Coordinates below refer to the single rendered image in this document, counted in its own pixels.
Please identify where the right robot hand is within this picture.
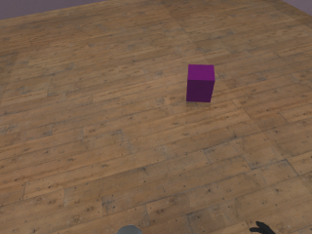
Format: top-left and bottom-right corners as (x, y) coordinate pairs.
(250, 221), (275, 234)

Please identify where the carton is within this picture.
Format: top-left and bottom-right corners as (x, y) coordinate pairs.
(186, 64), (215, 102)

